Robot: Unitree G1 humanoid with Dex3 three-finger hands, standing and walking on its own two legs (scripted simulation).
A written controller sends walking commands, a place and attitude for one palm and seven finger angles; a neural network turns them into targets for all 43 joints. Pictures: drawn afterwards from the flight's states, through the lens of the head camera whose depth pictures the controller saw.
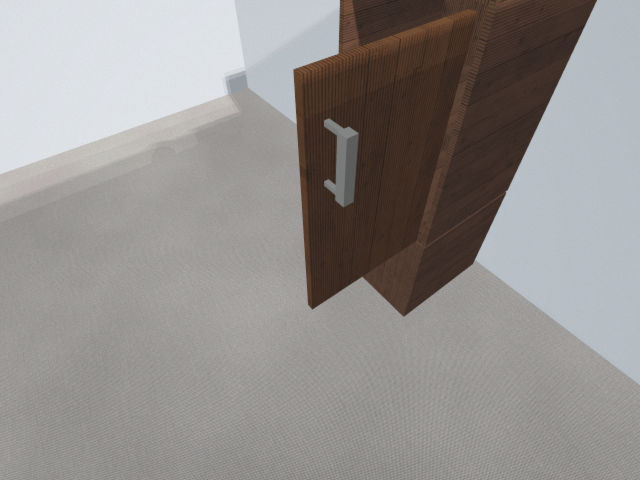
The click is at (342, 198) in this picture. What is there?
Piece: cupboard door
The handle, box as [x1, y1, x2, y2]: [324, 119, 358, 207]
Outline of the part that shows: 324,120 324,126 337,135 336,184 335,185 328,179 324,181 324,185 335,195 335,200 343,207 353,201 358,133 349,127 342,128 330,119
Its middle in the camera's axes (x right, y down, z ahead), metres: +0.03 -0.12 +0.62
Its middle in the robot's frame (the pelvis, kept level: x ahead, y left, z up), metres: +0.56 +0.01 +0.09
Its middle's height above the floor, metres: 0.87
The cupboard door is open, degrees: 90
